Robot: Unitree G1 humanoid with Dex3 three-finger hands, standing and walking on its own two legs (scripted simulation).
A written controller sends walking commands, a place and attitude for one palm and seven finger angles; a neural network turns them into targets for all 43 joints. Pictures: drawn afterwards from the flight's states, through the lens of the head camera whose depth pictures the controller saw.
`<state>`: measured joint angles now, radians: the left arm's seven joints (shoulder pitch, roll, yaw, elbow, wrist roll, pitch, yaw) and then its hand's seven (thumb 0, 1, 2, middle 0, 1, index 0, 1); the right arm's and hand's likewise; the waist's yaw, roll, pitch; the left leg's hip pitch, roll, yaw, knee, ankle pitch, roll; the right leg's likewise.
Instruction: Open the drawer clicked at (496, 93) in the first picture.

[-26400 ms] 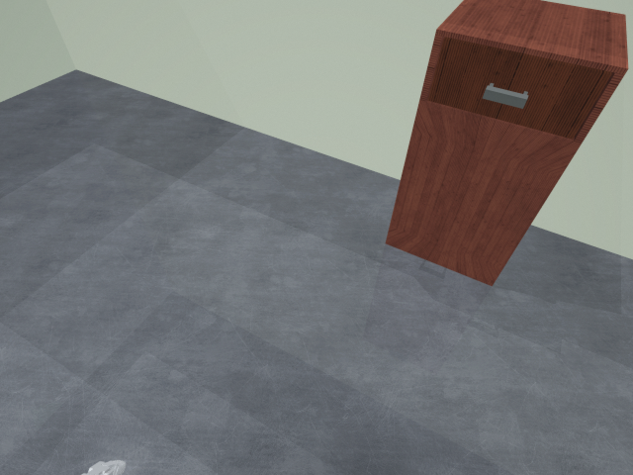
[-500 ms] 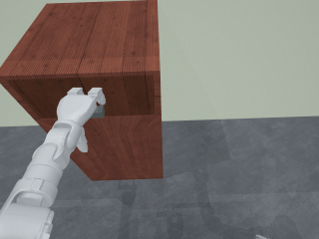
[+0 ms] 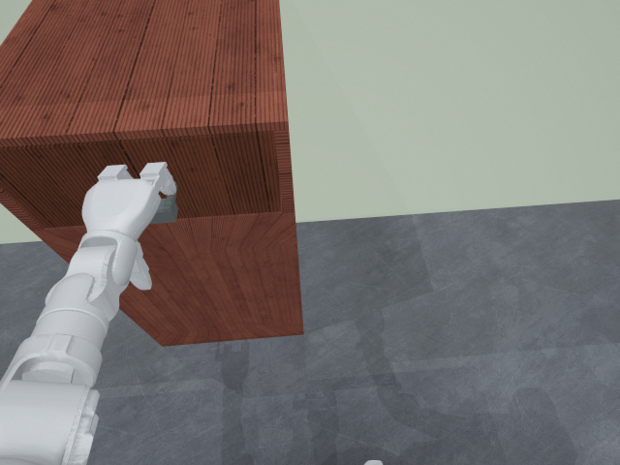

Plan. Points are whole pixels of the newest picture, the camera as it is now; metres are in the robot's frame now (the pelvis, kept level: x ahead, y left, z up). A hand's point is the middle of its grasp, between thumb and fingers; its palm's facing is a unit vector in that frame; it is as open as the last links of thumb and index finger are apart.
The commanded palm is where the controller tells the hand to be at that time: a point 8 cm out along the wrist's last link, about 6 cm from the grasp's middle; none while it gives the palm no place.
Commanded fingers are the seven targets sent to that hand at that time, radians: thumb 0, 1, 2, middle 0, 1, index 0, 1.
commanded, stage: lower the fingers behind the handle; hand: left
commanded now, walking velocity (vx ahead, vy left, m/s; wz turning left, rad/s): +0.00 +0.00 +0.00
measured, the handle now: (141, 201) +0.48 +0.27 +0.02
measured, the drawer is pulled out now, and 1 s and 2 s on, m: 0.00 0.00 0.00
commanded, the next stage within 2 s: lift the fingers back up to retry in 0.76 s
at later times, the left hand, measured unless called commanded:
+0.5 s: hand (141, 226) +0.43 +0.25 +0.03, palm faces -0.03 -0.02 -1.00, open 13.9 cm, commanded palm +0.40 +0.26 +0.06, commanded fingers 0.00 -0.50 0.30 -0.30 -1.20 -0.30 -1.20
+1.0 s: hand (139, 224) +0.43 +0.25 +0.03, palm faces -0.03 -0.02 -1.00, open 13.8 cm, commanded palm +0.40 +0.27 +0.08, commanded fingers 0.00 -0.50 0.30 -0.30 -1.20 -0.30 -1.20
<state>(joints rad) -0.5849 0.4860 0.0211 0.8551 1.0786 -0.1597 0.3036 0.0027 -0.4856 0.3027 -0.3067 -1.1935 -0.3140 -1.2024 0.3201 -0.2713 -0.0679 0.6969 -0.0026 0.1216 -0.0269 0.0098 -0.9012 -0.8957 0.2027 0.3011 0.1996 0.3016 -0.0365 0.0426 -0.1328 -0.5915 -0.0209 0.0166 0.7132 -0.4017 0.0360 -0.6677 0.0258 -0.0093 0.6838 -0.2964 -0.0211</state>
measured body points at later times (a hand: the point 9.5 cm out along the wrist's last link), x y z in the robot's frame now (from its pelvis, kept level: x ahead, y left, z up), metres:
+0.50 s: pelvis -0.02 +0.00 -0.01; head +0.06 -0.01 +0.44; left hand +0.42 +0.25 +0.08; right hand +0.05 -0.27 -0.14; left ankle -0.04 +0.10 -0.71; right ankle +0.01 -0.11 -0.71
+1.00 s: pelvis -0.02 +0.00 -0.01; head +0.06 -0.01 +0.44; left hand +0.42 +0.25 +0.08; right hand +0.03 -0.27 -0.14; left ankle -0.04 +0.10 -0.71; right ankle +0.01 -0.11 -0.71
